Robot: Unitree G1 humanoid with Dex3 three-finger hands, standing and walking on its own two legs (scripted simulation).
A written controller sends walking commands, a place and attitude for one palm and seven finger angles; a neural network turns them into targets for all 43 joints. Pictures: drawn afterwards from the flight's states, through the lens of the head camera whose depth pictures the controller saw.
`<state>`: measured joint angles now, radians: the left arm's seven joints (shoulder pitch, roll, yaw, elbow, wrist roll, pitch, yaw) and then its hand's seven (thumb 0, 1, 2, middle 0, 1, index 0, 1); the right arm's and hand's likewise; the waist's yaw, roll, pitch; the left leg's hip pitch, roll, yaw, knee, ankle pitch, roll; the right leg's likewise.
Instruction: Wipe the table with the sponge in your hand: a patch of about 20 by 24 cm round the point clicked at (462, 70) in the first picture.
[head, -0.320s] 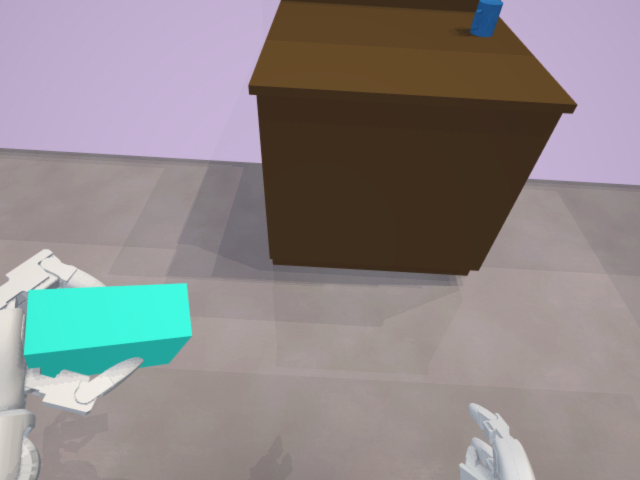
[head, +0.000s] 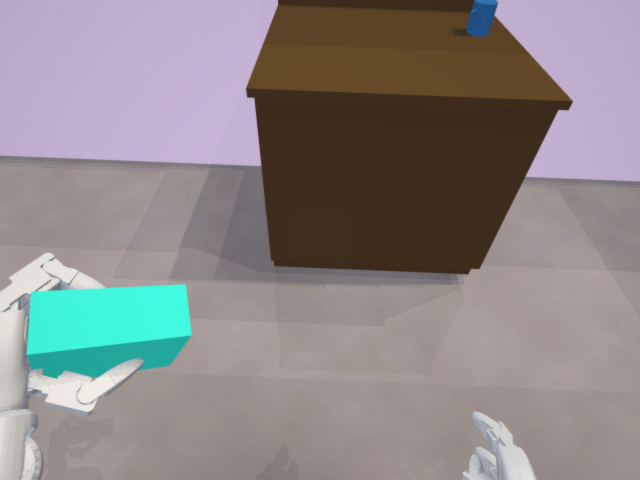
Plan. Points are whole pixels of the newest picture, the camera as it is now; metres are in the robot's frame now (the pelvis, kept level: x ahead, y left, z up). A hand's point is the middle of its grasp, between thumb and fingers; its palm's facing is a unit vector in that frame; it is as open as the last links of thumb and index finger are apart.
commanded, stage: look at it before walking up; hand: left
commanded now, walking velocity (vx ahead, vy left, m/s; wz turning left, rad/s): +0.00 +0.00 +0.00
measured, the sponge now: (134, 332) +0.22 +0.21 +0.14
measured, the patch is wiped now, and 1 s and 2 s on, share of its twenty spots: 0.00 0.00 0.00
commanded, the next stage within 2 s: walk to a spot facing it in 0.08 s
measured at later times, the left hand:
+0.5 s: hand (111, 333) +0.21 +0.22 +0.15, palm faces +0.37 -0.85 -0.38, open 9.6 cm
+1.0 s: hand (253, 234) +0.33 +0.10 +0.18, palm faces +0.08 -0.89 -0.45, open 9.6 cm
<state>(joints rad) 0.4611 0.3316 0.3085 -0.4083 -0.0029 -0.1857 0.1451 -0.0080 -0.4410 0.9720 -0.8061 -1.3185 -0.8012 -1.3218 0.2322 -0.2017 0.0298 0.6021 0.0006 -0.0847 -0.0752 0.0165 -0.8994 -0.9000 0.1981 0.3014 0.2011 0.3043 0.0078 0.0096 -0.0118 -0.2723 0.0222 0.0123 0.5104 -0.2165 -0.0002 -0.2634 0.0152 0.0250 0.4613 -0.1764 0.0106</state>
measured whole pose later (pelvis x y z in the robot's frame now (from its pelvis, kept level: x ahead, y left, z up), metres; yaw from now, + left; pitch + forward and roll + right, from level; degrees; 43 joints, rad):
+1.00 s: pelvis +0.05 -0.05 +0.01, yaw -20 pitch +2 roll +2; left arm 0.49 0.38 0.35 -0.47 -0.01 -0.24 0.14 -0.01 -0.44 0.98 -0.81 -1.32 -0.80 -1.32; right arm 0.26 -0.27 -0.03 0.60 0.00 -0.05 -0.04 0.02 -0.90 -0.90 0.19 0.30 0.20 0.30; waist 0.01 -0.03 -0.04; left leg -0.41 0.07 0.09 0.66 -0.32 -0.03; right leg -0.24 0.09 0.13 0.46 -0.25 -0.08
